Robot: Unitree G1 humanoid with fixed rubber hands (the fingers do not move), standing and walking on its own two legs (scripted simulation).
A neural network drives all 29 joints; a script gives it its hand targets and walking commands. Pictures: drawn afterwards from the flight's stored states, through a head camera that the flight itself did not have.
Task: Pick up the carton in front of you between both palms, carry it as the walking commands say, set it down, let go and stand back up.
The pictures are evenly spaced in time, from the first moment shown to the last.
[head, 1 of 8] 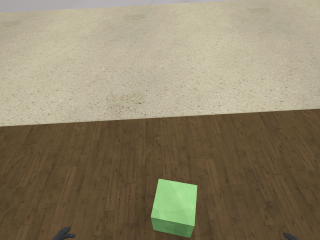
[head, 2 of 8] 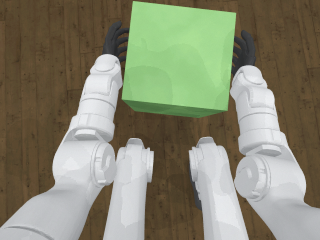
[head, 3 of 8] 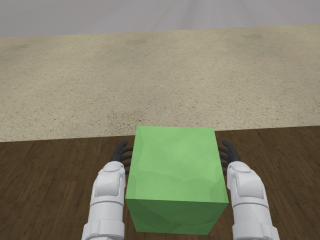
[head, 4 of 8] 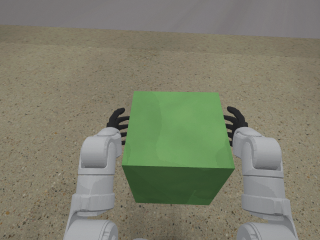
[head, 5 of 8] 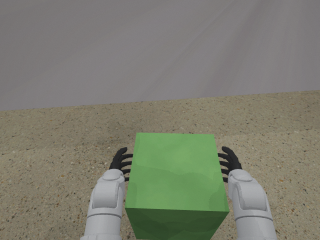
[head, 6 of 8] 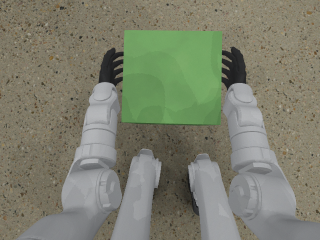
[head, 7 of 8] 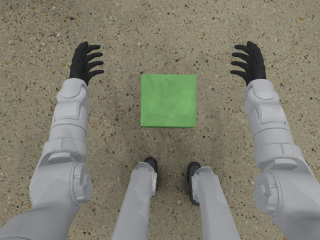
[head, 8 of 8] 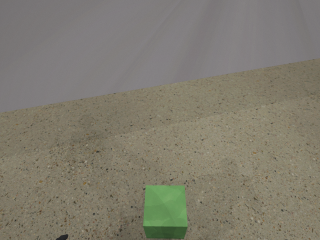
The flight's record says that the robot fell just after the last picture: no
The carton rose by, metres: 0.68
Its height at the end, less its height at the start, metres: -0.13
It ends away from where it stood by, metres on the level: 2.97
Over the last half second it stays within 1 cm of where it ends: yes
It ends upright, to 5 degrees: yes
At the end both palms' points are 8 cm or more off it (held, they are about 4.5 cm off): yes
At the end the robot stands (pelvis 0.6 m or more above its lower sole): yes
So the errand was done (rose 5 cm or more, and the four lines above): yes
